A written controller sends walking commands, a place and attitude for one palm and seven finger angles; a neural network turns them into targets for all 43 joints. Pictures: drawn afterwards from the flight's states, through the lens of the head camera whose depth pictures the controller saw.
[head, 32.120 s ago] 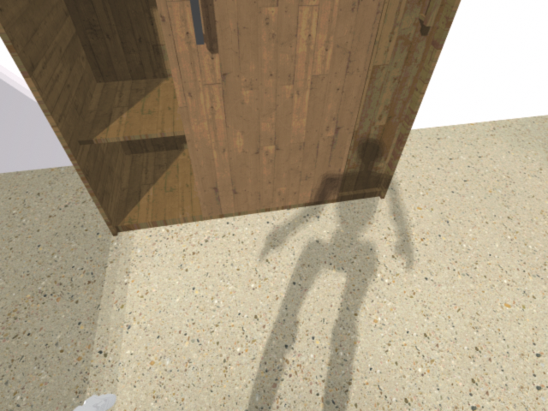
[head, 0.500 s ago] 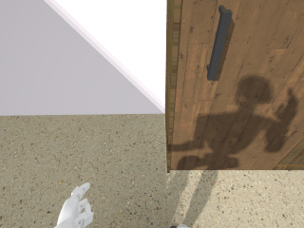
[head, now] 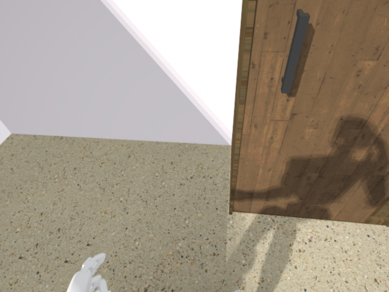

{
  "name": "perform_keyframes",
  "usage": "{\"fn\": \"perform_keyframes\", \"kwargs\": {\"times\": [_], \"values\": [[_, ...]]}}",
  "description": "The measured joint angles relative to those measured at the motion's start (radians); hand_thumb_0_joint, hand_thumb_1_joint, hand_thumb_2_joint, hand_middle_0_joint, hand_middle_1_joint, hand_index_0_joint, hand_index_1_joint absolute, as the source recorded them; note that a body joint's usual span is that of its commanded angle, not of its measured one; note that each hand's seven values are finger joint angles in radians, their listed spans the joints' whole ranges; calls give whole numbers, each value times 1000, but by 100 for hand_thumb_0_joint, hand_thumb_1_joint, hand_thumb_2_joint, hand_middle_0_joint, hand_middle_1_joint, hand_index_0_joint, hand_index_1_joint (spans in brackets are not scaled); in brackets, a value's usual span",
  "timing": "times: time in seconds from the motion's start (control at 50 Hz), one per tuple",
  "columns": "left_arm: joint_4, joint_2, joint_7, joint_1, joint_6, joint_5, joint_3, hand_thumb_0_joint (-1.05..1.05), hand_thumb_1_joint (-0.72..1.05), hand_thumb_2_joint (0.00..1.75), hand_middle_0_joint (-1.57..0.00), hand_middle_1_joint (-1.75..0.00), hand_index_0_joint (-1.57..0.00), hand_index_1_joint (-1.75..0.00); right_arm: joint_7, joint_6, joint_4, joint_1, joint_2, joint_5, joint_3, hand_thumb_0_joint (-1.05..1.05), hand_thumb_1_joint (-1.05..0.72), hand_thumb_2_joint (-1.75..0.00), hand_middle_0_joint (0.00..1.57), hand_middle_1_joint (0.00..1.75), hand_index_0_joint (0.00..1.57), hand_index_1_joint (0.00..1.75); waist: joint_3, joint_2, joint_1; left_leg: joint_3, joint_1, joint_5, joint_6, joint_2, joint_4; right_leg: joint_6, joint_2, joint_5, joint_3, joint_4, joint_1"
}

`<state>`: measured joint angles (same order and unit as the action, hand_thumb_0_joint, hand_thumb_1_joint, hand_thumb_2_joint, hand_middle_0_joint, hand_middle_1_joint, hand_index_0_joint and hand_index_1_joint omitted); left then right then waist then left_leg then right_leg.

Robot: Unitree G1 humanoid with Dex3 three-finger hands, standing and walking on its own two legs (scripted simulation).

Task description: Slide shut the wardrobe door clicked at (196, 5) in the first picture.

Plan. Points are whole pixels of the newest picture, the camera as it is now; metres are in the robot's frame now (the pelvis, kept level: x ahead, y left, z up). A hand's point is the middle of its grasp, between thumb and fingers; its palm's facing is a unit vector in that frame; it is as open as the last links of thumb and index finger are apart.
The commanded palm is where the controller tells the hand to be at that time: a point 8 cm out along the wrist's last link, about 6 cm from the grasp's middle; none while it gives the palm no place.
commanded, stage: stop stepping back and stand still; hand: right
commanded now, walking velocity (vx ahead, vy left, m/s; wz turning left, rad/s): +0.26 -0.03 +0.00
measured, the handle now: (292, 53) +0.65 -0.25 +0.19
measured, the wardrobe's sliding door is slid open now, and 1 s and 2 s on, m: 0.00 0.00 0.00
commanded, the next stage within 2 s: let the arm hang, fingers relaxed in 0.80 s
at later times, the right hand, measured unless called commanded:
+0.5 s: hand out of the picture +0.15 -0.31 +0.16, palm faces +0.53 +0.77 -0.36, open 7.4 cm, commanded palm +0.10 -0.34 +0.18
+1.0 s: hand (382, 258) +0.18 -0.31 +0.04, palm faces +0.26 +0.84 -0.47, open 7.4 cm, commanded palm none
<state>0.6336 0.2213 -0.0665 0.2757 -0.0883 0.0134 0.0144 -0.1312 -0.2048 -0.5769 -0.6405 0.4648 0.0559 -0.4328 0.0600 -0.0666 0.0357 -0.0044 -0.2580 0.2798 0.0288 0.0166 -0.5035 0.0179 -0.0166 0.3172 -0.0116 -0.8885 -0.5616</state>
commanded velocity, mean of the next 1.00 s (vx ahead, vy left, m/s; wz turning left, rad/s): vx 0.05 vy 0.02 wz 0.00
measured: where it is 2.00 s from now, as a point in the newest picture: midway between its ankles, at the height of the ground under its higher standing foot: outside the picture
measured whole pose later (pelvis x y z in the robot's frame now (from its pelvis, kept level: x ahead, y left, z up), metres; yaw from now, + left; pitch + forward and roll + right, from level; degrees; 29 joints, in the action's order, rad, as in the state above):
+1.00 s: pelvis -0.02 -0.04 -0.01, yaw -3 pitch +1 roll +1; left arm 0.74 0.29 0.01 0.16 -0.07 0.01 0.00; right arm -0.04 -0.08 0.05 -0.32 0.39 -0.01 -0.19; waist 0.05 0.05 0.02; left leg -0.05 -0.27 0.33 -0.01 -0.02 -0.58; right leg -0.04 0.00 0.25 -0.04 -0.60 -0.37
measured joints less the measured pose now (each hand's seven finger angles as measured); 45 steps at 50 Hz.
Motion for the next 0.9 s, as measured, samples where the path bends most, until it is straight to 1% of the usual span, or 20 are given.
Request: {"fn": "perform_keyframes", "kwargs": {"times": [0.04,0.08,0.1,0.12,0.16,0.2,0.22,0.26,0.28,0.34,0.38,0.4,0.44,0.48,0.5,0.56,0.62,0.7,0.78,0.9], "values": [[32,11,-17,38,-10,-1,-2,2,90,90,-20,-30,-20,-30,-21,6,46,53,-38,-15,14,1,-89,-90,21,30,21,30,23,-10,11,-9,4,-9,-15,-21,8,-14,13,14,-10,94,102],[43,35,-29,68,-31,-2,4,2,90,90,-20,-30,-20,-30,-42,9,99,128,-82,-29,32,1,-89,-90,21,30,21,30,38,24,1,-39,-7,0,-34,-19,-20,-34,42,23,13,275,226],[56,38,-34,66,-39,-5,11,2,90,90,-20,-30,-20,-30,-50,9,126,170,-100,-33,38,1,-89,-90,21,30,21,30,32,30,-11,-53,-16,11,-43,-28,-46,-40,38,-21,22,309,237],[68,30,-36,52,-39,-8,12,2,90,90,-20,-30,-20,-30,-55,13,149,202,-110,-34,39,1,-89,-90,21,30,21,30,16,19,-12,-48,-17,18,-47,-42,-65,-43,25,-41,17,303,240],[73,5,-32,27,-43,-7,2,2,90,90,-20,-30,-20,-30,-55,22,170,218,-112,-31,29,1,-89,-90,21,30,21,30,1,1,-29,-17,-23,69,-42,-41,-112,-43,11,-57,2,310,256],[57,-29,-22,18,-55,1,-10,2,90,90,-20,-30,-20,-30,-48,27,166,206,-101,-36,28,1,-89,-90,20,30,20,30,-2,2,-55,-10,-32,109,-35,-19,-172,-43,10,-78,4,345,271],[46,-45,-15,18,-60,4,-17,2,90,90,-20,-30,-20,-30,-43,24,154,193,-92,-39,29,1,-89,-90,20,30,20,30,-1,6,-65,-18,-26,115,-31,-7,-165,-43,14,-91,8,364,277],[21,-71,1,22,-62,7,-36,2,90,90,-20,-30,-20,-30,-34,14,116,150,-66,-42,27,2,-89,-90,20,30,20,30,5,12,-75,-45,13,115,-21,9,-77,-38,23,-105,11,382,276],[7,-81,7,24,-58,9,-45,2,90,90,-20,-30,-20,-30,-30,8,94,125,-49,-41,22,2,-89,-90,20,30,20,30,11,9,-75,-52,37,120,-10,11,-25,-34,22,-100,6,375,266],[-11,-81,17,13,-32,13,-50,2,90,90,-21,-30,-20,-30,-15,-4,74,91,-29,-36,23,1,-89,-90,20,30,21,30,6,41,-61,-58,27,-5,24,27,2,-28,37,3,9,252,205],[8,-69,20,9,-19,6,-44,2,90,90,-21,-30,-20,-30,-9,-5,85,100,-34,-31,35,1,-89,-90,21,30,21,30,3,48,-39,-56,24,-8,27,25,-13,-24,33,58,8,107,159],[18,-61,20,9,-15,3,-41,2,90,90,-21,-30,-20,-30,-10,-3,94,107,-42,-29,39,1,-89,-90,21,30,21,30,3,47,-28,-52,26,0,23,21,-16,-25,31,73,3,73,151],[33,-44,14,10,-11,1,-40,2,90,90,-21,-30,-20,-30,-17,-1,114,124,-62,-27,40,1,-89,-90,21,30,21,30,0,40,-17,-48,32,16,11,7,-28,-29,37,53,-16,126,174],[32,-18,5,15,-16,2,-34,2,90,90,-21,-30,-20,-30,-25,2,126,141,-81,-24,40,1,-89,-90,21,30,21,30,-5,54,-19,-61,33,39,-5,5,-58,-37,51,-7,-15,263,229],[36,-10,-1,10,-20,0,-27,2,90,90,-21,-30,-20,-30,-28,3,131,154,-88,-24,40,1,-89,-90,21,30,21,30,-15,56,-20,-65,32,53,-12,0,-80,-38,50,-64,-15,280,237],[47,-11,-9,-11,-24,-5,-19,2,90,90,-21,-30,-20,-30,-30,5,149,165,-99,-26,32,1,-89,-90,21,30,21,30,-27,34,-13,-45,44,59,-29,-21,-87,-45,31,-53,-36,279,256],[23,-24,-10,-23,-43,-1,-23,2,90,90,-20,-30,-20,-30,-27,3,147,172,-92,-37,27,1,-89,-90,21,30,21,30,-37,25,-19,-37,50,46,-30,-26,-58,-47,22,-60,-40,316,267],[-7,-38,6,-43,-57,-4,-32,2,90,90,-20,-30,-20,-30,-23,-15,117,158,-75,-36,26,1,-89,-90,21,30,21,30,-47,35,-28,-43,60,21,-25,-14,-3,-41,32,-78,-34,345,264],[-24,-42,15,-61,-46,-8,-35,2,90,90,-21,-30,-20,-30,-14,-20,104,120,-66,-26,32,1,-89,-90,21,30,21,30,-43,48,-33,-37,59,11,-23,-5,16,-37,41,-77,-39,350,260],[-26,-33,5,-64,-24,-13,-31,2,90,90,-21,-30,-20,-30,-8,-1,126,104,-66,-16,38,1,-89,-90,21,30,21,30,-37,57,-28,-32,63,7,-25,-5,27,-38,41,-80,-44,362,266]]}}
